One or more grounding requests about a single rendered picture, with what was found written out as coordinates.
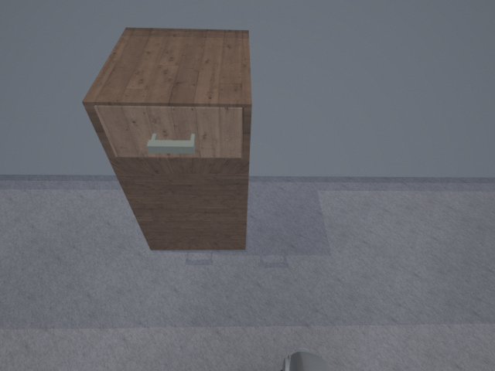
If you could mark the cabinet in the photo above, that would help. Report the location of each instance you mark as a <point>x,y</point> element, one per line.
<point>181,203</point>

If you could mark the drawer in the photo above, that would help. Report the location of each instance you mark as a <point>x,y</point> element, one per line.
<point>218,130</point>

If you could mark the handle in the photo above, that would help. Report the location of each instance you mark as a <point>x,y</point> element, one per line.
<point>171,146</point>

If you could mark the right robot thigh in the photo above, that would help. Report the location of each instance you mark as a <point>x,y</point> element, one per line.
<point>305,361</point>

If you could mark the right robot shin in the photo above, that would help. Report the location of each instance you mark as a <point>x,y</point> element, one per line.
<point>301,350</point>

